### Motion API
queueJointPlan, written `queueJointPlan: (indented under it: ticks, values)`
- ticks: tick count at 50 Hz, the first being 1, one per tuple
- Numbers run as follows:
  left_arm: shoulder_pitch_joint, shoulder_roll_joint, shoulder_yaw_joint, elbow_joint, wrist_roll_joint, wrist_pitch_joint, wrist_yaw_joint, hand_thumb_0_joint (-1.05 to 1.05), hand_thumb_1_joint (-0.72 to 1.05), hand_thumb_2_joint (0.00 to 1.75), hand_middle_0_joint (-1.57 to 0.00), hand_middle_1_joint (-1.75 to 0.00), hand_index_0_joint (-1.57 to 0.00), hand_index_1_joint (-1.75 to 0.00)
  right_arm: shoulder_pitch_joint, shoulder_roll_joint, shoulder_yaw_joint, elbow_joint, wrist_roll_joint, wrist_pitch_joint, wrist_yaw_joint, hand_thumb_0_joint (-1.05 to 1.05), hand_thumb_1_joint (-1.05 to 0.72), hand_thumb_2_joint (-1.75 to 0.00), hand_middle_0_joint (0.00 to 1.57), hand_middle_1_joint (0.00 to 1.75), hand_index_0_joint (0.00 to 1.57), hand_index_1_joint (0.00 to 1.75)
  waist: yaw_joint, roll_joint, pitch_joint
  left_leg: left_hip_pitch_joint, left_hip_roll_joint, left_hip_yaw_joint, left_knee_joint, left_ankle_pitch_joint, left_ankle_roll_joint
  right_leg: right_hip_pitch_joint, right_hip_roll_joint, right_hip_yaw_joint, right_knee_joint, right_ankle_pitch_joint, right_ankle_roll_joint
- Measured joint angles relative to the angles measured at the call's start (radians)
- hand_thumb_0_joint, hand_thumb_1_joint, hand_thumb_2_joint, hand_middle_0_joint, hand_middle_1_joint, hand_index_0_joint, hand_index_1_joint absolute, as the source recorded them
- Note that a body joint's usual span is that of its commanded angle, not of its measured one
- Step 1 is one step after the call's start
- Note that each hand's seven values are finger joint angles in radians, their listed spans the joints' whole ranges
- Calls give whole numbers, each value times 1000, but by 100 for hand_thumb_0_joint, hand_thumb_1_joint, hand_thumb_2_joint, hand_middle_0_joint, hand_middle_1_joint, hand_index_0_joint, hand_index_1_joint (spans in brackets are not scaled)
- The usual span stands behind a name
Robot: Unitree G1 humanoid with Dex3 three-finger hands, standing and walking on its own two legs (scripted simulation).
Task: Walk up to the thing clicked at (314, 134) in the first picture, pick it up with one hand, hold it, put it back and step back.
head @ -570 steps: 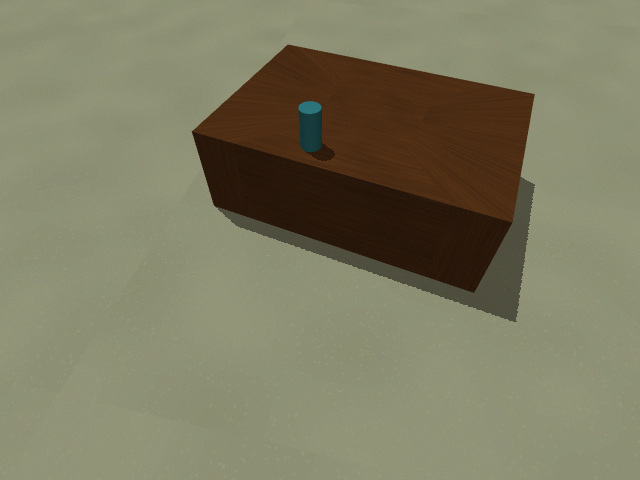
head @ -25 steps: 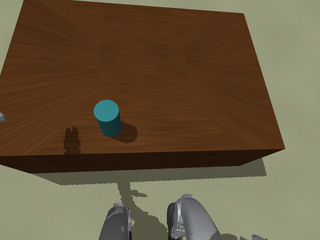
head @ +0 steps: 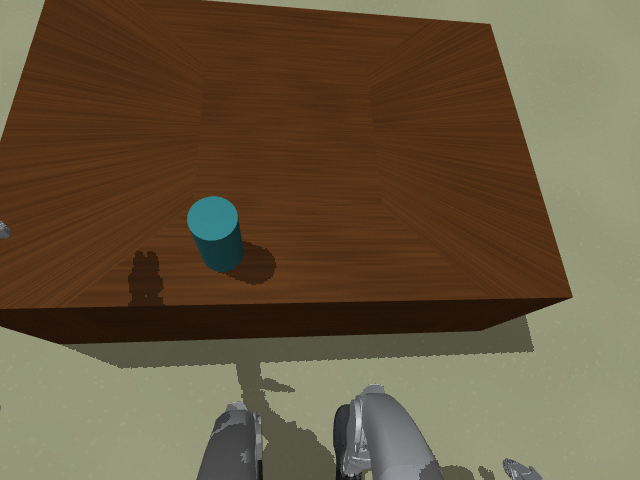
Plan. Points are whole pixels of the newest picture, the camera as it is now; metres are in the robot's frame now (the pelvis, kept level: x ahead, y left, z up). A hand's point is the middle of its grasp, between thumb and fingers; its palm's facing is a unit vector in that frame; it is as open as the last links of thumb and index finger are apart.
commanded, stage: go down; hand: left
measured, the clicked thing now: (218, 237) +0.48 +0.14 -0.22
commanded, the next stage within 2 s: none
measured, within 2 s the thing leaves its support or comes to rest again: neither
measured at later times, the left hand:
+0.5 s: hand out of the picture +0.43 +0.36 +0.06, palm faces +0.10 -1.00 +0.00, open 17.1 cm
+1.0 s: hand out of the picture +0.44 +0.35 +0.07, palm faces +0.11 -0.99 +0.01, open 17.2 cm
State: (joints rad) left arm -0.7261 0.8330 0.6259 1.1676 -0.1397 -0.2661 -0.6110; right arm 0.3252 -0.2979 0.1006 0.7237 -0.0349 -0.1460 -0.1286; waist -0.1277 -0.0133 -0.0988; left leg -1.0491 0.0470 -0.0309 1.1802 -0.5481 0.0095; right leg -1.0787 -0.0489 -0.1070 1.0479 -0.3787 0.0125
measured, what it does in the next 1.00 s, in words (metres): stands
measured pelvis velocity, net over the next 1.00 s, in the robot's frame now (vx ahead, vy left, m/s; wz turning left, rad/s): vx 0.00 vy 0.00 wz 0.00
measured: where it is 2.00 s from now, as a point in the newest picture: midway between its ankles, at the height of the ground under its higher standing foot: outside the picture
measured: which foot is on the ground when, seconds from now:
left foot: down 0.00-1.00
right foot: down 0.00-1.00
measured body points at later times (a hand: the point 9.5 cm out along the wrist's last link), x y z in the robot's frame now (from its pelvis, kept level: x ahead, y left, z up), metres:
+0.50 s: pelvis +0.00 +0.00 +0.00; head +0.15 +0.05 +0.42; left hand +0.42 +0.41 +0.06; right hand +0.05 -0.27 -0.10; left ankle +0.00 +0.11 -0.65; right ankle +0.06 -0.14 -0.65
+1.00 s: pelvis +0.00 +0.00 -0.01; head +0.15 +0.04 +0.41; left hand +0.42 +0.41 +0.07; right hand +0.04 -0.28 -0.11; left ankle +0.00 +0.11 -0.65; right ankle +0.06 -0.14 -0.65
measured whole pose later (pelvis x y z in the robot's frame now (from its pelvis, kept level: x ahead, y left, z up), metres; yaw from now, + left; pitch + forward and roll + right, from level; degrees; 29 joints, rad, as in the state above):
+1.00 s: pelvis +0.00 +0.00 -0.01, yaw +0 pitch +25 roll -4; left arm -0.74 0.84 0.67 1.17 -0.20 -0.32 -0.65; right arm 0.32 -0.30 0.11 0.73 -0.03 -0.15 -0.13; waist -0.13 -0.01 -0.10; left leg -1.08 0.05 -0.04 1.20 -0.55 0.00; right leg -1.11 -0.05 -0.11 1.08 -0.39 0.01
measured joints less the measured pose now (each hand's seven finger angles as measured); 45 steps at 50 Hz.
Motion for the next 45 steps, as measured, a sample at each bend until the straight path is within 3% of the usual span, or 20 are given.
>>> queueJointPlan:
  ticks: [21, 45]
  values:
    - [10, -25, 5, -30, -31, -26, -14, -2, -42, 7, -5, -4, -3, -5, -6, 3, -3, 11, 2, -1, -3, 0, -90, -90, 21, 30, 20, 30, 7, -6, -3, -4, -4, 0, 9, -6, 5, -3, -3, 2, 6, -5, 5]
    - [-23, 8, 35, 1, -49, -40, -32, -2, -44, 7, -4, -4, -3, -4, -2, 0, 7, 3, 4, 2, -1, 0, -90, -90, 21, 30, 20, 30, -4, 0, -2, -27, -1, -3, 20, -4, -4, -31, 0, 1, 25, -7, -4]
